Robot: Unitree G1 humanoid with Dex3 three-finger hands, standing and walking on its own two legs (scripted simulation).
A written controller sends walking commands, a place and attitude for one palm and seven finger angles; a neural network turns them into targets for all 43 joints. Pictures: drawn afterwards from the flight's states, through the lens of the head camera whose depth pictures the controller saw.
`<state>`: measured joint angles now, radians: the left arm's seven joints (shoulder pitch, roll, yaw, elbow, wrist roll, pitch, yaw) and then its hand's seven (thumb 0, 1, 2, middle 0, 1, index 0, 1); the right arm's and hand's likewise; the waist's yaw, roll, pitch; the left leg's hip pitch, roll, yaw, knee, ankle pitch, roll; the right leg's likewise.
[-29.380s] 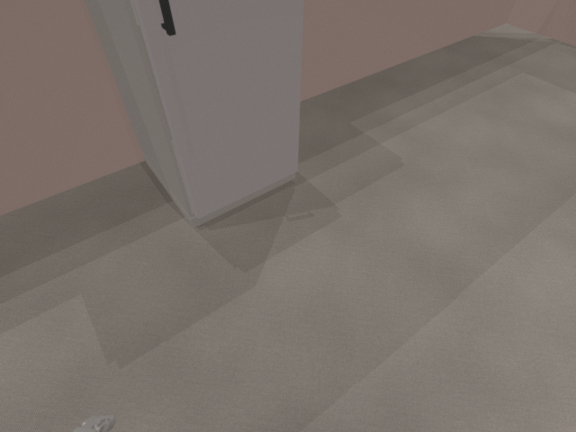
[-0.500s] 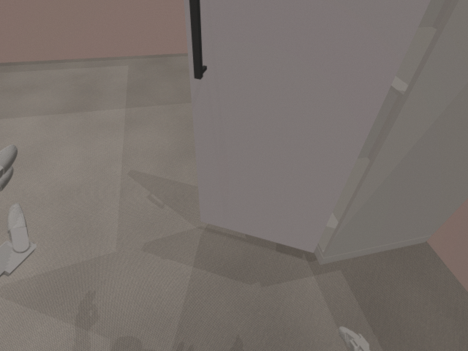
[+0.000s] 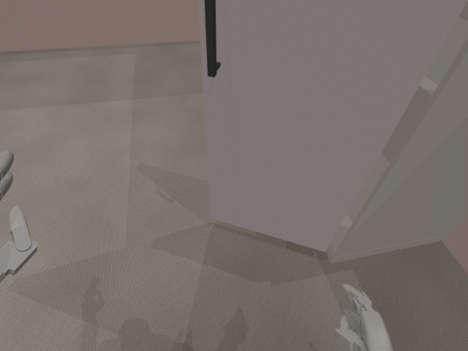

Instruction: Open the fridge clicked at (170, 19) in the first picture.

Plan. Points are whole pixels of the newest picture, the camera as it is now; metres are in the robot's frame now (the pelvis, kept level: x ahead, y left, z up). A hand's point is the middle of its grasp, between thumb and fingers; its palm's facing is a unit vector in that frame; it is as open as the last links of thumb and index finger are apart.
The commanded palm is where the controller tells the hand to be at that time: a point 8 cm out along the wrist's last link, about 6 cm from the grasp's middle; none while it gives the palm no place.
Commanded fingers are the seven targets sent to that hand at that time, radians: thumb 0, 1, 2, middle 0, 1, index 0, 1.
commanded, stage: stop stepping back and stand still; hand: left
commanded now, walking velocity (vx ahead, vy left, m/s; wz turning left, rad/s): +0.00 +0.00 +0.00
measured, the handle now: (213, 10) +0.77 +0.11 +0.25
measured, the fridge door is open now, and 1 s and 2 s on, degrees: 60 60 60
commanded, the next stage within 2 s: let the arm hang, fingers relaxed in 0.02 s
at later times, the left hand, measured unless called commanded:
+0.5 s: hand out of the picture +0.02 +0.18 -0.17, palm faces -0.02 -0.98 -0.18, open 7.2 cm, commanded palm none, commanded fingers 0.00 0.90 0.90 -0.20 -0.30 -0.20 -0.30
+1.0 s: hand out of the picture +0.07 +0.25 -0.15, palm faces +0.00 -0.94 -0.33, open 7.4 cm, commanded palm none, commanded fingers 0.00 0.90 0.90 -0.20 -0.30 -0.20 -0.30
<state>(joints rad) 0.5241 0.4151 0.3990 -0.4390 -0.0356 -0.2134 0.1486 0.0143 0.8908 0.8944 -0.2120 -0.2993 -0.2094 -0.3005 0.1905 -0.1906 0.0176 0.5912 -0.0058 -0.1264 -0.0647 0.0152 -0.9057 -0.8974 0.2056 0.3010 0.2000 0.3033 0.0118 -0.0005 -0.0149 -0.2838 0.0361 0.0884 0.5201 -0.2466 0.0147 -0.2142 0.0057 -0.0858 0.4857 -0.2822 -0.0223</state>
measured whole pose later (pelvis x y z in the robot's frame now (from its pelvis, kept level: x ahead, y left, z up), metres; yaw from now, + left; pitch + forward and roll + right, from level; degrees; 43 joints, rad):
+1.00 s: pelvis +0.00 +0.01 +0.01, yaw +1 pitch -1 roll +0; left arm 0.12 0.30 0.00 1.13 0.01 -0.02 0.00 0.01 0.91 0.89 -0.20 -0.30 -0.20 -0.30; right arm 0.13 -0.28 0.00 1.12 -0.02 0.00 0.00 0.01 -0.91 -0.90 0.20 0.30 0.20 0.30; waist 0.00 0.03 0.02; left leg -0.19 0.00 0.08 0.36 -0.16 0.03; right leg -0.13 -0.02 -0.10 0.36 -0.22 -0.01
